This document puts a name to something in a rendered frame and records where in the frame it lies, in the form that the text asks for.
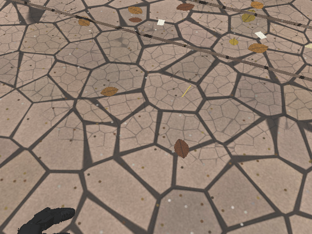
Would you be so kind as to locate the robot left hand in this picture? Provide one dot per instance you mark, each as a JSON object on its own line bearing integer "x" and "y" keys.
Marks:
{"x": 45, "y": 219}

